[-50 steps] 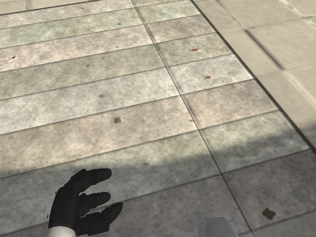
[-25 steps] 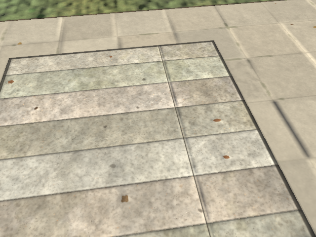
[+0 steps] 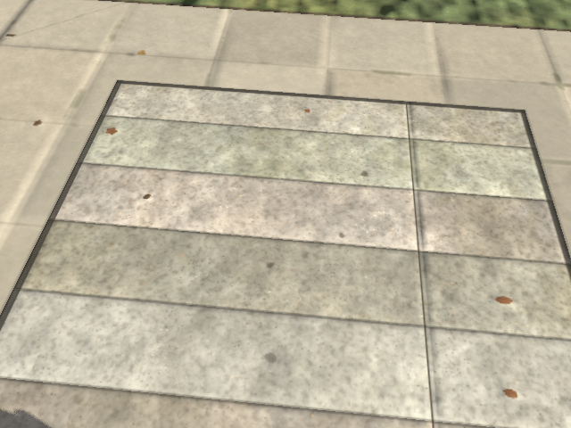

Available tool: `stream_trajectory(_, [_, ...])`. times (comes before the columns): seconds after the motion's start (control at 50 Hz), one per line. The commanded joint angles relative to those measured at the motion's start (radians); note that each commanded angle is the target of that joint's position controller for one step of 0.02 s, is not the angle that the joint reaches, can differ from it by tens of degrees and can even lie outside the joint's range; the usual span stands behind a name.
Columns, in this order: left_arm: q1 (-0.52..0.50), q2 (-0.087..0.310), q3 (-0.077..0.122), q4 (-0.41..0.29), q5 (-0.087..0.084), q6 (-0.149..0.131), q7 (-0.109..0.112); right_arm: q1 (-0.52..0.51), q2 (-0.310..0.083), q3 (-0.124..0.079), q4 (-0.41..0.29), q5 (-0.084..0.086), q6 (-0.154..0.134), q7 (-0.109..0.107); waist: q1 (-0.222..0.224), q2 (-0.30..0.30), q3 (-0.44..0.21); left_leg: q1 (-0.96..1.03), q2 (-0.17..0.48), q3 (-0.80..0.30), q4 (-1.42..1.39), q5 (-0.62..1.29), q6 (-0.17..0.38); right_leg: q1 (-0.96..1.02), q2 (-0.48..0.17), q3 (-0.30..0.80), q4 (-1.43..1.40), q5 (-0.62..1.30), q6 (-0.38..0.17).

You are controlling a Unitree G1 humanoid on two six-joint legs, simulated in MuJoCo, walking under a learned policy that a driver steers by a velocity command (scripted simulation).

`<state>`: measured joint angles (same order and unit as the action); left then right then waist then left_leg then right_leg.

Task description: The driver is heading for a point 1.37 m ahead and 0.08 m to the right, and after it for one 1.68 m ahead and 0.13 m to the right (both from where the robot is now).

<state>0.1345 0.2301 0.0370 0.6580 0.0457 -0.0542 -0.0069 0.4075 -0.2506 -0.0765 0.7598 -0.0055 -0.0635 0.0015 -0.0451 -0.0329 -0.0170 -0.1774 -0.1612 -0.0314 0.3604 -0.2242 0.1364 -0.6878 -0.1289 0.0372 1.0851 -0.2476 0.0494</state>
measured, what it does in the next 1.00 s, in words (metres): walks ahead: right foot, then left foot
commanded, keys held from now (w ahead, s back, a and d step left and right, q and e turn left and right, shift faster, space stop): w+q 0.22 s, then w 0.24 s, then w+e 0.54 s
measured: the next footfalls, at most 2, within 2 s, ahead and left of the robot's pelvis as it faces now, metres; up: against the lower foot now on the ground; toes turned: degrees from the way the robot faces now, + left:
right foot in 0.24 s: +0.35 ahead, -0.13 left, +0.00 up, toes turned +9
left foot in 0.70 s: +0.50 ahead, +0.14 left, +0.00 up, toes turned +11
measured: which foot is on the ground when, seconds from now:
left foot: down 0.00-0.26, up 0.28-0.68, down 0.70-1.00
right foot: up 0.00-0.22, down 0.24-0.70, up 0.72-1.00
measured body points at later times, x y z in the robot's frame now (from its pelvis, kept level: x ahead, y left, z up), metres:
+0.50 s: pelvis +0.29 -0.04 +0.00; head +0.30 -0.05 +0.45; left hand +0.27 +0.24 -0.11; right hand +0.49 -0.26 -0.10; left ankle +0.30 +0.10 -0.67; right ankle +0.31 -0.14 -0.74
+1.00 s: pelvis +0.54 +0.04 +0.01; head +0.55 +0.05 +0.45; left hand +0.67 +0.30 -0.11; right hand +0.56 -0.23 -0.11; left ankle +0.47 +0.13 -0.74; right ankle +0.63 -0.10 -0.67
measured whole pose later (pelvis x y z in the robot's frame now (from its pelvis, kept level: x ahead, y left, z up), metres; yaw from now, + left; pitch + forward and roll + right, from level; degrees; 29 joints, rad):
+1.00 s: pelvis +0.54 +0.04 +0.01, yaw +1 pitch +2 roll +1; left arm 0.20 0.29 0.07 0.75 0.04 0.00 -0.06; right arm 0.42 -0.24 -0.04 0.80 -0.02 -0.09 -0.01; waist -0.03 -0.05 -0.02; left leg -0.05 0.00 0.18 0.28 -0.26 0.03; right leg -0.68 -0.06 0.01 1.00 -0.14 -0.03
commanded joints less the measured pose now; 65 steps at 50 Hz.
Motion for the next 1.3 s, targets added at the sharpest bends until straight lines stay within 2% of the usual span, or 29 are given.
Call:
stream_trajectory(0.02, [-0.058,0.058,0.001,-0.069,0.002,0.009,-0.010,0.013,-0.132,-0.024,-0.060,-0.002,-0.019,0.000,0.007,0.066,0.042,-0.009,0.243,-0.242,-0.147,0.313,0.127,-0.036,0.016,-0.033,-0.188,0.133,0.008])
stream_trajectory(0.14, [-0.219,0.076,-0.009,-0.124,-0.023,-0.009,-0.014,0.072,-0.174,-0.028,-0.049,-0.008,-0.007,-0.010,-0.057,0.107,0.027,0.125,0.262,-0.291,-0.040,0.464,0.086,0.028,0.083,-0.040,-0.431,0.235,-0.018])
stream_trajectory(0.18, [-0.159,0.096,-0.001,-0.117,-0.023,-0.018,-0.009,0.025,-0.195,-0.033,-0.061,-0.009,-0.005,-0.016,-0.016,0.109,0.012,0.114,0.268,-0.311,0.016,0.509,0.052,0.156,0.110,-0.028,-0.506,0.188,-0.041])
stream_trajectory(0.22, [0.048,0.143,0.024,-0.061,-0.018,-0.026,0.009,-0.021,-0.208,-0.034,-0.066,-0.004,-0.010,-0.009,0.089,0.086,-0.064,0.057,0.221,-0.288,0.222,0.679,0.006,0.444,0.159,-0.055,-0.573,0.136,-0.076])
stream_trajectory(0.24, [0.198,0.193,0.040,-0.031,-0.001,-0.038,0.018,-0.027,-0.180,-0.025,-0.074,0.001,-0.015,-0.001,0.158,0.041,-0.146,-0.034,0.174,-0.249,0.438,0.574,-0.014,0.650,0.067,0.026,-0.585,0.091,-0.118])
stream_trajectory(0.26, [0.309,0.279,0.058,-0.040,0.027,-0.042,0.030,0.055,-0.079,-0.002,-0.106,0.022,-0.018,0.002,0.150,-0.127,-0.311,-0.243,0.079,-0.137,0.769,0.149,-0.049,0.911,-0.217,0.378,-0.615,-0.086,-0.199])
stream_trajectory(0.28, [0.261,0.283,0.063,-0.031,0.008,-0.027,0.021,0.108,-0.108,-0.004,-0.110,0.006,-0.014,0.001,0.091,-0.318,-0.358,-0.425,0.006,-0.076,0.929,-0.292,-0.063,0.939,-0.314,0.777,-0.784,-0.128,-0.283])
stream_trajectory(0.3, [0.176,0.187,0.043,-0.043,-0.011,-0.016,0.019,0.066,-0.152,-0.014,-0.080,-0.019,0.001,-0.007,0.076,-0.141,-0.191,-0.481,0.078,-0.100,0.989,-0.212,-0.062,0.799,-0.274,0.681,-0.808,-0.262,-0.278])
stream_trajectory(0.32, [0.130,0.122,0.027,-0.040,-0.020,-0.015,0.017,-0.002,-0.140,-0.008,-0.084,-0.027,0.006,0.004,0.069,-0.038,-0.085,-0.470,0.110,-0.089,0.958,-0.132,-0.065,0.670,-0.222,0.530,-0.822,-0.258,-0.266])
stream_trajectory(0.36, [0.128,0.098,0.017,-0.001,-0.020,-0.022,0.018,-0.055,-0.108,0.001,-0.103,-0.033,0.020,0.022,0.043,-0.044,-0.003,-0.429,0.153,-0.093,0.850,-0.097,-0.076,0.528,-0.135,0.324,-0.863,-0.082,-0.230])
stream_trajectory(0.42, [0.164,0.111,0.018,0.046,-0.028,-0.050,0.005,-0.027,-0.092,0.007,-0.083,-0.044,0.046,0.035,0.014,-0.057,-0.002,-0.397,0.146,-0.085,0.792,-0.085,-0.092,0.479,-0.107,0.194,-0.879,0.164,-0.243])
stream_trajectory(0.54, [0.217,0.146,0.027,0.098,-0.037,-0.043,-0.014,-0.258,-0.048,0.042,-0.150,-0.036,0.033,0.056,0.051,-0.063,0.048,-0.361,0.220,0.029,0.413,0.094,-0.124,0.431,-0.045,0.065,-0.947,0.138,-0.250])
stream_trajectory(0.64, [0.297,0.205,0.045,0.131,-0.037,-0.021,-0.017,-0.329,-0.069,0.042,-0.173,-0.024,0.014,0.039,0.077,-0.044,0.051,-0.256,0.178,0.074,0.234,0.044,-0.117,0.501,-0.077,0.119,-0.854,0.223,-0.242])
stream_trajectory(0.68, [0.293,0.196,0.044,0.139,-0.036,-0.019,-0.013,-0.218,-0.077,0.033,-0.146,-0.033,-0.010,0.021,0.022,-0.016,0.008,-0.068,0.152,0.078,0.124,0.056,-0.098,0.477,-0.046,0.109,-0.707,0.288,-0.204])
stream_trajectory(0.7, [0.290,0.161,0.035,0.133,-0.037,-0.025,-0.013,-0.081,-0.123,0.015,-0.109,-0.051,-0.025,0.007,-0.032,0.044,-0.078,0.129,0.216,-0.006,0.098,0.013,-0.069,0.406,0.017,0.062,-0.515,0.289,-0.177])
stream_trajectory(0.72, [0.275,0.078,0.013,0.080,-0.050,-0.031,-0.015,0.065,-0.221,-0.005,-0.112,-0.076,-0.032,-0.010,-0.095,0.209,-0.220,0.364,0.495,-0.327,0.021,-0.201,-0.004,0.205,0.118,-0.025,-0.190,0.026,-0.136])
stream_trajectory(0.74, [0.310,0.092,0.020,0.058,-0.047,-0.024,-0.010,0.080,-0.279,-0.023,-0.103,-0.056,-0.017,-0.018,-0.072,0.339,-0.226,0.383,0.628,-0.644,-0.109,-0.253,0.072,-0.003,0.203,-0.053,0.005,-0.298,-0.134])
stream_trajectory(0.76, [0.282,0.145,0.037,0.080,-0.026,-0.006,-0.005,0.024,-0.193,-0.002,-0.107,-0.039,-0.011,-0.019,-0.044,0.191,-0.127,0.303,0.588,-0.568,-0.102,-0.295,0.071,-0.043,0.136,0.017,0.098,-0.251,-0.149])
stream_trajectory(0.78, [0.241,0.128,0.038,0.081,-0.026,-0.002,-0.014,-0.035,-0.128,0.015,-0.107,-0.029,-0.014,-0.015,-0.019,0.133,-0.044,0.214,0.534,-0.423,-0.114,-0.226,0.050,-0.041,0.102,0.027,0.086,-0.165,-0.148])
stream_trajectory(0.84, [0.234,0.098,0.038,0.097,-0.012,0.027,-0.033,-0.091,-0.070,0.030,-0.090,-0.016,-0.026,-0.015,0.040,0.161,0.026,0.083,0.433,-0.157,-0.174,0.051,-0.007,0.027,0.063,0.011,0.040,-0.059,-0.107])
stream_trajectory(0.98, [0.040,0.059,0.028,0.024,-0.010,0.047,-0.060,-0.029,-0.085,0.017,-0.017,-0.016,-0.042,-0.013,0.040,0.119,0.069,0.106,0.411,0.094,-0.203,0.322,0.007,-0.066,0.049,-0.017,-0.103,0.160,-0.070])
stream_trajectory(1.1, [-0.119,0.064,0.015,-0.044,-0.008,0.044,-0.080,0.018,-0.137,-0.002,0.037,-0.016,-0.030,-0.019,0.008,0.108,0.118,0.170,0.430,0.220,-0.174,0.423,-0.025,0.060,0.074,-0.133,-0.399,0.176,-0.140])
stream_trajectory(1.14, [-0.094,0.078,0.022,-0.047,-0.004,0.044,-0.071,0.025,-0.166,-0.007,0.051,-0.016,-0.020,-0.024,0.025,0.121,0.085,0.230,0.434,0.258,-0.053,0.729,-0.040,0.144,0.133,-0.180,-0.433,0.082,-0.181])
stream_trajectory(1.18, [0.081,0.112,0.043,-0.007,0.001,0.036,-0.054,0.017,-0.205,-0.015,0.058,-0.017,-0.002,-0.029,0.108,0.128,-0.024,0.226,0.430,0.285,0.244,0.916,-0.050,0.356,0.216,-0.192,-0.478,-0.006,-0.232])
stream_trajectory(1.2, [0.255,0.156,0.065,0.050,0.009,0.029,-0.038,0.011,-0.200,-0.012,0.046,-0.020,0.003,-0.028,0.183,0.069,-0.127,0.101,0.400,0.301,0.502,0.767,-0.074,0.598,0.223,-0.141,-0.533,-0.003,-0.265])
stream_trajectory(1.22, [0.313,0.270,0.095,0.055,0.011,0.028,-0.019,0.057,-0.091,0.014,-0.002,-0.017,0.002,-0.018,0.157,-0.119,-0.234,-0.220,0.319,0.292,0.839,0.126,-0.115,0.879,-0.055,0.250,-0.570,-0.135,-0.345])
stream_trajectory(1.24, [0.289,0.333,0.109,0.020,-0.031,0.035,-0.012,0.010,-0.101,0.012,-0.068,-0.018,-0.006,-0.005,0.144,-0.214,-0.337,-0.496,0.127,0.112,1.090,-0.342,-0.157,1.013,-0.224,0.786,-0.773,-0.100,-0.476])
stream_trajectory(1.26, [0.278,0.305,0.106,0.031,-0.036,0.045,-0.004,-0.125,-0.140,0.006,-0.093,-0.021,-0.012,0.000,0.171,-0.059,-0.210,-0.622,0.191,-0.002,1.099,-0.237,-0.144,0.968,-0.189,0.657,-0.812,-0.046,-0.436])
stream_trajectory(1.3, [0.199,0.210,0.078,0.048,-0.037,0.038,0.007,-0.119,-0.111,0.019,-0.079,-0.013,-0.029,-0.001,0.077,0.038,-0.025,-0.534,0.269,0.003,0.924,-0.098,-0.135,0.685,-0.109,0.405,-0.807,0.204,-0.358])
Velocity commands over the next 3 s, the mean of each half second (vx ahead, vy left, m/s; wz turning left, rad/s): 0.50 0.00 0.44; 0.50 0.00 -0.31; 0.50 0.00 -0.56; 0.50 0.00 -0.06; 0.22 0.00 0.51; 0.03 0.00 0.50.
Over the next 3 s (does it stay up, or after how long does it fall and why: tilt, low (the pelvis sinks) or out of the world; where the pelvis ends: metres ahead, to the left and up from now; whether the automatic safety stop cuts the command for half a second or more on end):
stays up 1.27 -0.12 0.00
